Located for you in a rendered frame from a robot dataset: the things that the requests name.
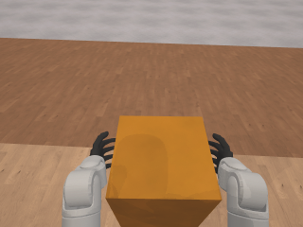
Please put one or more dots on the robot left hand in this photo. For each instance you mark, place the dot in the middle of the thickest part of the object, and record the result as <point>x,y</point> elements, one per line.
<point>99,149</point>

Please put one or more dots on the robot right hand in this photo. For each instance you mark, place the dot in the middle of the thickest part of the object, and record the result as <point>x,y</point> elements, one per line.
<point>223,150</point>

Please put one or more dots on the right robot forearm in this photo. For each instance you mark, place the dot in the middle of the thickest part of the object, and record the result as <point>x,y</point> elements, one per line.
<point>246,194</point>

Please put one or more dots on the left robot forearm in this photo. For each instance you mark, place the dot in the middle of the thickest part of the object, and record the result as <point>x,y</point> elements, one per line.
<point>81,193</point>

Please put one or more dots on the carton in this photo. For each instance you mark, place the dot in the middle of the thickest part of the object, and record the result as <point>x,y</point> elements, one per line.
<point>162,173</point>

